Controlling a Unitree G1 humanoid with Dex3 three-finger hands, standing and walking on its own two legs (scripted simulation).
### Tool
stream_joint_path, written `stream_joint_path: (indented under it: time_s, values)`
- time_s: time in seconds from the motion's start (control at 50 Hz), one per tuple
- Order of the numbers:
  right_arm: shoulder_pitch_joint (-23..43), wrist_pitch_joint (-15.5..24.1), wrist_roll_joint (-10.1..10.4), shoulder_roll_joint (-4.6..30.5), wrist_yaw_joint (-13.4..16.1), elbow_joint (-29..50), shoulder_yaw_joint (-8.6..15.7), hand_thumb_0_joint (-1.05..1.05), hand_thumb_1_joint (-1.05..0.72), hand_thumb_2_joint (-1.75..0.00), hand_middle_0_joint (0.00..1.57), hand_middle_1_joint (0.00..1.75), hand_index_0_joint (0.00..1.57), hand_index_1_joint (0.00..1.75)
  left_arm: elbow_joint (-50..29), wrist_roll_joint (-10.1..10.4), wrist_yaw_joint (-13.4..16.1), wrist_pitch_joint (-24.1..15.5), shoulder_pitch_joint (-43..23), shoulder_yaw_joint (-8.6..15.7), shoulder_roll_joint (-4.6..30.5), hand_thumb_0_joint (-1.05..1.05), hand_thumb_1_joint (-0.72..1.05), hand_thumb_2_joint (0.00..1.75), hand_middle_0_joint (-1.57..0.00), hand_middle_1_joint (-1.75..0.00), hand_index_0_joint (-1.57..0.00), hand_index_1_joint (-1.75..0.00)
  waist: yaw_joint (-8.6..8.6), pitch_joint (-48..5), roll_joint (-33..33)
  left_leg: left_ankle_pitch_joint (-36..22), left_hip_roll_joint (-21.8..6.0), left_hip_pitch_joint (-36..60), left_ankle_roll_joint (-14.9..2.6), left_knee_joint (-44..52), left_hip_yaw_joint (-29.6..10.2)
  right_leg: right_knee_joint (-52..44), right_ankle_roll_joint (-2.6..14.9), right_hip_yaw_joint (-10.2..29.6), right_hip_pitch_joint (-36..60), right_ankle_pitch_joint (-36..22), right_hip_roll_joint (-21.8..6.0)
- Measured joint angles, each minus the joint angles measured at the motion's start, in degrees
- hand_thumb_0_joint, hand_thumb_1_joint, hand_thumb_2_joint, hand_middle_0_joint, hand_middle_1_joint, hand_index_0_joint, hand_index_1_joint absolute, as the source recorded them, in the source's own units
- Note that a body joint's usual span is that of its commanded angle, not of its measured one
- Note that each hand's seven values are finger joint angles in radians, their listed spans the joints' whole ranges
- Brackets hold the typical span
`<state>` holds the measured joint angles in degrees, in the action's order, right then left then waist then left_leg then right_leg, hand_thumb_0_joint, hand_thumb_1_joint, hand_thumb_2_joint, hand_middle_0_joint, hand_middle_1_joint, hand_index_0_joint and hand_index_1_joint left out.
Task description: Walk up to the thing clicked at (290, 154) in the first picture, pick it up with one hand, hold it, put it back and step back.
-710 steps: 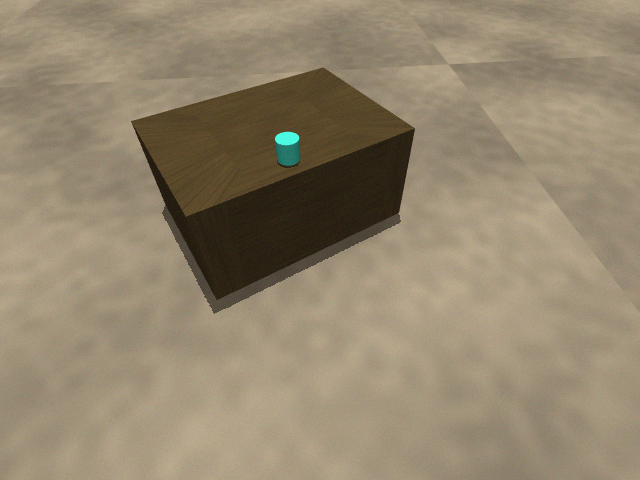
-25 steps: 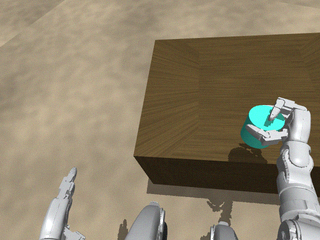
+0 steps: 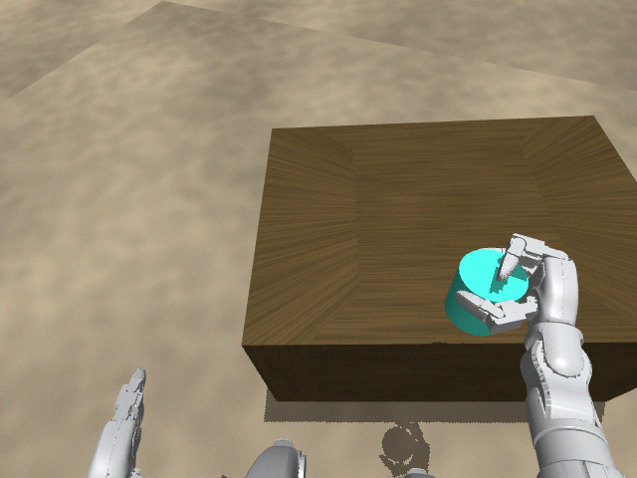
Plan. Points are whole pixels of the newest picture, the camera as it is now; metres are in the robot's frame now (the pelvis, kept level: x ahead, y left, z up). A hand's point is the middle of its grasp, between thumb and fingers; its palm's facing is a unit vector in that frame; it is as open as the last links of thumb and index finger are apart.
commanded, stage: lift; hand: right
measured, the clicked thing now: (483, 293) +0.38 -0.17 +0.00
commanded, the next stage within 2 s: hold in 0.46 s
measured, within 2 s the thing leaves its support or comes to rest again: neither
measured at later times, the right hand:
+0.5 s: hand (508, 280) +0.35 -0.17 +0.07, palm faces +0.15 +0.99 -0.02, open 6.9 cm
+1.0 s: hand (516, 289) +0.33 -0.17 +0.09, palm faces +0.15 +0.99 -0.02, open 7.0 cm
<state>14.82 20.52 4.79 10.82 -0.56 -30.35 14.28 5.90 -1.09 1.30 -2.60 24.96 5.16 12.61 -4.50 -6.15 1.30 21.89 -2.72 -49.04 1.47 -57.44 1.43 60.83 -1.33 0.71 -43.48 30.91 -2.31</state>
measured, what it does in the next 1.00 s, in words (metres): stands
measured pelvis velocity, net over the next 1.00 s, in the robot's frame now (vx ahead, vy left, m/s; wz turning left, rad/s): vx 0.01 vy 0.00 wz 0.00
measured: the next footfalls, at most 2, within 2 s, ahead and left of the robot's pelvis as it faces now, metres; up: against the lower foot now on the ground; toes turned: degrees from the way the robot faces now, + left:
none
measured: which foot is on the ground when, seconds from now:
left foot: down 0.00-1.00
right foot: down 0.00-1.00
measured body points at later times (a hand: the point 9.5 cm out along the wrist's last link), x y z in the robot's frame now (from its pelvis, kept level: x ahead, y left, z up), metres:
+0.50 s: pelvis +0.01 +0.00 +0.02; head +0.05 -0.01 +0.47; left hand +0.16 +0.26 -0.01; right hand +0.34 -0.23 +0.07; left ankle +0.06 +0.14 -0.67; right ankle -0.01 -0.13 -0.67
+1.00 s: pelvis +0.01 +0.00 +0.03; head +0.04 -0.01 +0.48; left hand +0.16 +0.26 -0.01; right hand +0.32 -0.23 +0.09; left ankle +0.06 +0.14 -0.67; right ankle -0.01 -0.13 -0.67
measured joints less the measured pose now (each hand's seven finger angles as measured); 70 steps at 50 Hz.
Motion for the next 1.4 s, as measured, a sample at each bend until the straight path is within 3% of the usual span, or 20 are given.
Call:
stream_joint_path:
  time_s: [0.92, 1.4]
  values:
    - [-9.9, -3.3, 2.7, -1.2, -0.2, 9.5, -4.6, 0.0, 0.43, -0.99, 0.62, 1.0, 1.31, 1.42, 10.7, 1.7, 1.7, -1.1, -4.0, 0.4, -0.9, -0.01, -0.54, 0.06, -0.06, -0.05, -0.05, -0.06, 2.23, 2.7, -0.8, -3.3, -0.2, 13.6, 0.21, 10.2, -0.1, -11.3, 0.17, -0.6, 13.8, -4.1, 0.4]
    - [-11.9, -2.5, 3.1, -1.2, -0.7, 9.8, -4.8, 0.0, 0.44, -0.99, 0.62, 1.0, 1.33, 1.44, 13.9, 1.6, 1.9, -2.3, -5.3, 0.1, -1.1, -0.01, -0.53, 0.05, -0.06, -0.05, -0.05, -0.05, 2.39, 3.2, -0.6, -3.6, -0.2, 16.2, 0.33, 12.5, 0.0, -13.7, 0.19, -0.6, 16.4, -4.6, 0.4]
